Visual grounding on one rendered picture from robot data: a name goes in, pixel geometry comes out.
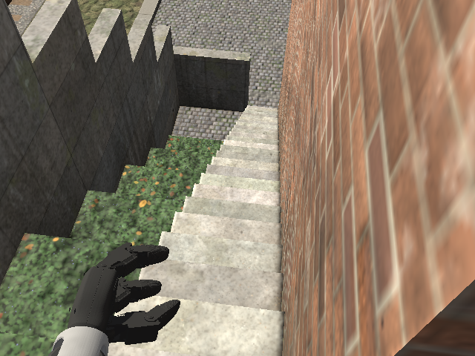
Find stairs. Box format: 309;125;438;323
108;105;285;356

